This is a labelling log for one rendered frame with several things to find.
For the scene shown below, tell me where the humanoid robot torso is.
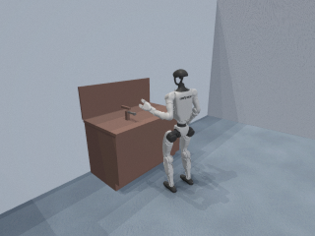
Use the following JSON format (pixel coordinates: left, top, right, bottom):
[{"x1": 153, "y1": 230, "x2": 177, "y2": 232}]
[{"x1": 173, "y1": 89, "x2": 193, "y2": 138}]

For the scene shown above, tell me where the robot right shin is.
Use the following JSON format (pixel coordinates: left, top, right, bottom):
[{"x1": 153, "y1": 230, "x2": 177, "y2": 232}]
[{"x1": 181, "y1": 150, "x2": 191, "y2": 180}]

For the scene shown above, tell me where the robot right forearm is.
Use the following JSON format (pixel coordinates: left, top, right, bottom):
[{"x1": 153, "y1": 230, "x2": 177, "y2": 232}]
[{"x1": 188, "y1": 111, "x2": 200, "y2": 122}]

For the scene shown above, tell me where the tap lever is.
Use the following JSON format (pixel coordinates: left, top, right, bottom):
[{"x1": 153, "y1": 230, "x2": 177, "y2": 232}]
[{"x1": 127, "y1": 111, "x2": 137, "y2": 116}]

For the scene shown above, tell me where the counter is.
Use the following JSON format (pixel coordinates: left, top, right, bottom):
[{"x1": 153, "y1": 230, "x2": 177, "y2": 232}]
[{"x1": 78, "y1": 78, "x2": 180, "y2": 191}]

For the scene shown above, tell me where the left robot upper arm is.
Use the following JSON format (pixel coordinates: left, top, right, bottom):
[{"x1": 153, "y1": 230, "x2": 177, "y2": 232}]
[{"x1": 164, "y1": 91, "x2": 175, "y2": 121}]

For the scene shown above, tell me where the left robot hand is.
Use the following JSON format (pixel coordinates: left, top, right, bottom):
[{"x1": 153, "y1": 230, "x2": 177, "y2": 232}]
[{"x1": 139, "y1": 99, "x2": 151, "y2": 111}]

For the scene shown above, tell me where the right robot upper arm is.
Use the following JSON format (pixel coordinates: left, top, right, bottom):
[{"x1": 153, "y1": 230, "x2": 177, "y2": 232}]
[{"x1": 189, "y1": 88, "x2": 201, "y2": 113}]

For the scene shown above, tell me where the robot left forearm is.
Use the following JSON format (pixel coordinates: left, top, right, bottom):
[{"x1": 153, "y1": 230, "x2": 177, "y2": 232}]
[{"x1": 149, "y1": 107, "x2": 170, "y2": 120}]

